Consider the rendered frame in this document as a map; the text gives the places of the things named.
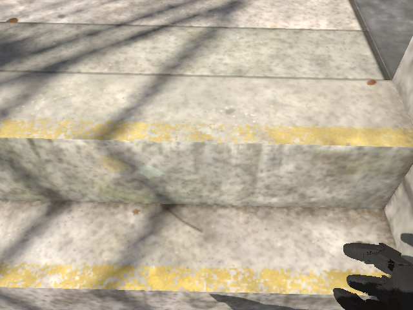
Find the right robot hand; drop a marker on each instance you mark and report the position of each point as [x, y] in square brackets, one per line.
[395, 294]

